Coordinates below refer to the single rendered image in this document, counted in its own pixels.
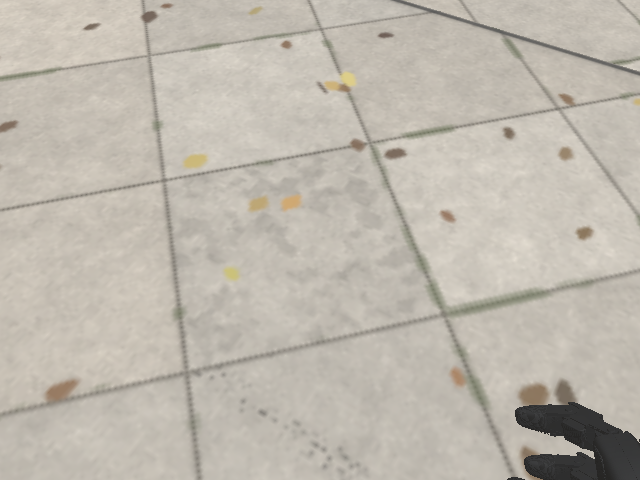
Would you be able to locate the right robot hand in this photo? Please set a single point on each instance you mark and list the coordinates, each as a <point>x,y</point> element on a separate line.
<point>617,454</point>

